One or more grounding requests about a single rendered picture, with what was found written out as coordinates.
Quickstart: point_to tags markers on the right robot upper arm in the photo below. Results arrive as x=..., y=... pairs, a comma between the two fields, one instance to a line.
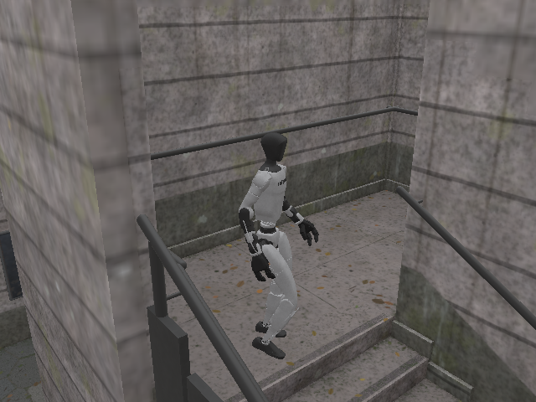
x=260, y=183

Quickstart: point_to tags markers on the robot left thigh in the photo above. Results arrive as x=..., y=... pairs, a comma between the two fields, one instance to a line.
x=285, y=250

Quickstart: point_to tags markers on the right robot hand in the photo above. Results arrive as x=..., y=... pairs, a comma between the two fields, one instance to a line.
x=259, y=263

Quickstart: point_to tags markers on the robot right thigh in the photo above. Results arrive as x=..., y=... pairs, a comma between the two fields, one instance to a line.
x=278, y=266

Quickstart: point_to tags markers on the robot thigh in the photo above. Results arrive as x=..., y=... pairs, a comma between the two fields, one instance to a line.
x=285, y=250
x=278, y=266

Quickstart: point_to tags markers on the left robot forearm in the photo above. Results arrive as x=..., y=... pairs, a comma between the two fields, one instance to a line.
x=291, y=212

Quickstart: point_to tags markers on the left robot hand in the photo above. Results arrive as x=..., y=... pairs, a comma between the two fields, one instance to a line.
x=305, y=227

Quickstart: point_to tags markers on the right robot forearm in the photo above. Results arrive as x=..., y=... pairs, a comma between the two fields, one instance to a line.
x=244, y=214

